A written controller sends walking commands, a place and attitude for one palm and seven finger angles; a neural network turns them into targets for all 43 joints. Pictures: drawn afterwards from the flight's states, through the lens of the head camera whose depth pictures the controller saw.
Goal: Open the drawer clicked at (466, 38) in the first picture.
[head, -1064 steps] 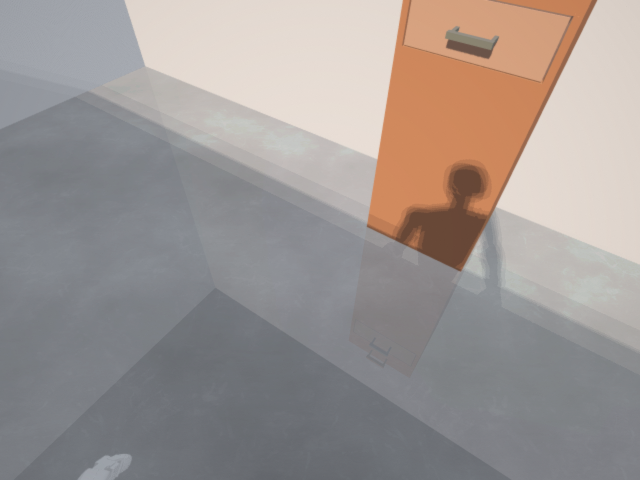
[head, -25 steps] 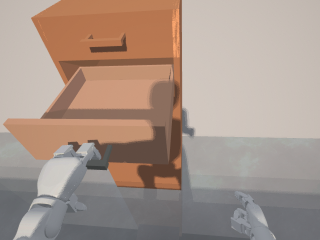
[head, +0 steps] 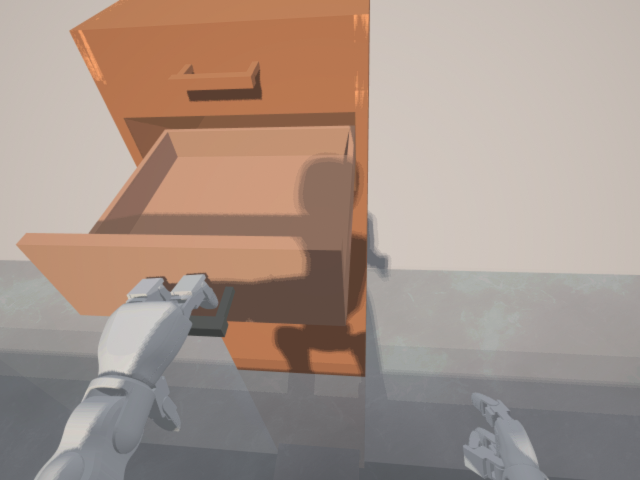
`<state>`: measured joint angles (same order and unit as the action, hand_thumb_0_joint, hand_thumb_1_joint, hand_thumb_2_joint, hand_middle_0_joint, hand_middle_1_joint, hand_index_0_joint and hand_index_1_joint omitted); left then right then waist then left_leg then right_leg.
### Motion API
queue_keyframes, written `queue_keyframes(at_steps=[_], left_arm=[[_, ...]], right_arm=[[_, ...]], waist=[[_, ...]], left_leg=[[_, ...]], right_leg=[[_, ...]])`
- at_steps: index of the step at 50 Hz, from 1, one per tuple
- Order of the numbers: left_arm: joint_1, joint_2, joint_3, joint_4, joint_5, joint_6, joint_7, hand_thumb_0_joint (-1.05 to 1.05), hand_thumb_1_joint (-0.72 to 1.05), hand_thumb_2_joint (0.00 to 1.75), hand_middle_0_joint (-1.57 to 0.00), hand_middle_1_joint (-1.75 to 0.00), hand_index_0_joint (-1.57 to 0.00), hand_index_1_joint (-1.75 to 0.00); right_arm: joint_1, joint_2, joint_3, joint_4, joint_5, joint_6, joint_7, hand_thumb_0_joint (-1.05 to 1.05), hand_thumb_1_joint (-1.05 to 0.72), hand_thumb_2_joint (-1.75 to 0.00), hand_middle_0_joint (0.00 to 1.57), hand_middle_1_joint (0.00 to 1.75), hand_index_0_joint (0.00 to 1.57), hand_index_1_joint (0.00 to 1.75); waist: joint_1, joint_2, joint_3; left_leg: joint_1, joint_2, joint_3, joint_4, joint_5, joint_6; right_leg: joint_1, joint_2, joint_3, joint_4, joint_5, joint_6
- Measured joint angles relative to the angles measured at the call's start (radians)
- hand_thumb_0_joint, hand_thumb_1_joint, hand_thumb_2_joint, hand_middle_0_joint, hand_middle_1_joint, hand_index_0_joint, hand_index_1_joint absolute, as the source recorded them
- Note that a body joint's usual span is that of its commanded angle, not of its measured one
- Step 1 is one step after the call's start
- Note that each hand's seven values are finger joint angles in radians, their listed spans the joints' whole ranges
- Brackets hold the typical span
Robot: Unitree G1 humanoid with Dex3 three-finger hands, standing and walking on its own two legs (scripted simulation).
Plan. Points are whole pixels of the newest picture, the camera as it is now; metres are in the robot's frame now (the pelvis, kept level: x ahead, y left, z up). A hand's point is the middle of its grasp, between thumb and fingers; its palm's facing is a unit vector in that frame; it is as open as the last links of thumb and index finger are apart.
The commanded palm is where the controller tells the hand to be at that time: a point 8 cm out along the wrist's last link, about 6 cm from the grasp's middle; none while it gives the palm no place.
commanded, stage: lift the hand off the handle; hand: left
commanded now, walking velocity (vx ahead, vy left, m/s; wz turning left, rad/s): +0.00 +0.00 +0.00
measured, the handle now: (181, 309) +0.27 +0.21 +0.10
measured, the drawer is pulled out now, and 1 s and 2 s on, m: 0.30 0.30 0.30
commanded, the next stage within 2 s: draw the hand back to the body in 1.20 s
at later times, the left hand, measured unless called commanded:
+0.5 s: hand (142, 309) +0.23 +0.22 +0.16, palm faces +0.18 -0.10 -0.98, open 13.8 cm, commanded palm +0.20 +0.22 +0.21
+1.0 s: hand (107, 262) +0.24 +0.23 +0.22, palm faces +0.22 -0.06 -0.97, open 13.9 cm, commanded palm +0.20 +0.23 +0.29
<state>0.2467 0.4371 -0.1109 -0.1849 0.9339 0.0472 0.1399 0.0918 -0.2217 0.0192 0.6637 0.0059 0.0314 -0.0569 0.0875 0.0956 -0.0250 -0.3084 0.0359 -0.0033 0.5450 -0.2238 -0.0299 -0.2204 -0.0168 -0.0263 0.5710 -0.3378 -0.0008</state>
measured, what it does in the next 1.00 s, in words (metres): stands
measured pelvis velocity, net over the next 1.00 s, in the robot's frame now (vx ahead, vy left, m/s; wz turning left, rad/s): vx -0.01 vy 0.00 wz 0.01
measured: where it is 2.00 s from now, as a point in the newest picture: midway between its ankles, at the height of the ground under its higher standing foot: outside the picture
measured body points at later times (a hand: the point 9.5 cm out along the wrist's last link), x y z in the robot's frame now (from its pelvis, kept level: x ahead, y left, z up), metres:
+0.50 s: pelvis +0.00 +0.00 +0.01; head -0.02 -0.05 +0.45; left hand +0.22 +0.22 +0.21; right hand +0.25 -0.18 -0.07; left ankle +0.04 +0.14 -0.73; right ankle -0.02 -0.12 -0.73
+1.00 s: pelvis -0.01 +0.00 +0.01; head -0.03 -0.06 +0.45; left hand +0.23 +0.23 +0.27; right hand +0.24 -0.19 -0.08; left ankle +0.04 +0.14 -0.73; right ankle -0.02 -0.12 -0.73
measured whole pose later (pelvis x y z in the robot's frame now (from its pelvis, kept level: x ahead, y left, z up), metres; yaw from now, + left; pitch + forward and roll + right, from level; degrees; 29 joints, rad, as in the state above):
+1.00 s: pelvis -0.01 +0.00 +0.01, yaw +1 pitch -4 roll +0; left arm 0.03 0.63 0.06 -0.43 0.73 0.19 -0.17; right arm 0.04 -0.28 0.06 0.63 0.04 0.05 -0.01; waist 0.11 0.14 -0.01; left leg -0.22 0.03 -0.01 0.46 -0.17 -0.03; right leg -0.13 -0.02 -0.04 0.49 -0.30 0.00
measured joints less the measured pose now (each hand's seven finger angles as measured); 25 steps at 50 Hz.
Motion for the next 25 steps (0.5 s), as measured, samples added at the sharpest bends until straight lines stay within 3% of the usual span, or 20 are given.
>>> queue_keyframes(at_steps=[8, 16, 25], left_arm=[[0.016, 0.019, 0.026, -0.105, -0.025, 0.034, -0.019, 0.0, -0.49, 0.3, -0.35, -1.21, -0.35, -1.22], [-0.015, 0.04, 0.017, -0.152, -0.05, 0.096, -0.106, 0.0, -0.49, 0.3, -0.35, -1.22, -0.37, -1.23], [-0.04, 0.075, 0.055, -0.242, -0.079, 0.103, -0.153, 0.0, -0.49, 0.3, -0.35, -1.22, -0.33, -1.21]], right_arm=[[-0.007, -0.005, 0.002, -0.01, 0.005, -0.001, 0.013, 0.01, -0.91, -0.9, 0.2, 0.3, 0.2, 0.3], [-0.037, -0.014, 0.016, -0.02, 0.011, 0.013, 0.022, 0.01, -0.91, -0.9, 0.2, 0.3, 0.2, 0.3], [-0.056, -0.016, 0.029, -0.028, 0.015, 0.021, 0.041, 0.01, -0.91, -0.9, 0.2, 0.3, 0.2, 0.3]], waist=[[0.006, 0.011, -0.005], [0.015, 0.016, 0.007], [0.024, 0.026, 0.007]], left_leg=[[0.031, -0.007, 0.006, -0.019, 0.002, 0.007], [0.071, -0.012, 0.005, -0.057, 0.018, 0.01], [0.099, -0.011, 0.001, -0.081, 0.028, 0.006]], right_leg=[[0.032, -0.007, 0.005, -0.025, 0.006, 0.008], [0.072, -0.012, 0.003, -0.061, 0.02, 0.01], [0.102, -0.01, -0.002, -0.086, 0.03, 0.008]])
